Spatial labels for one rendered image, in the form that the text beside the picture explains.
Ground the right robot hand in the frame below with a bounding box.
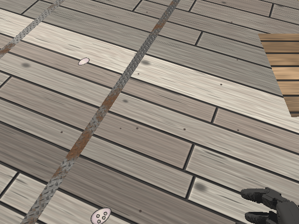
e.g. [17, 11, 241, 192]
[235, 187, 299, 224]

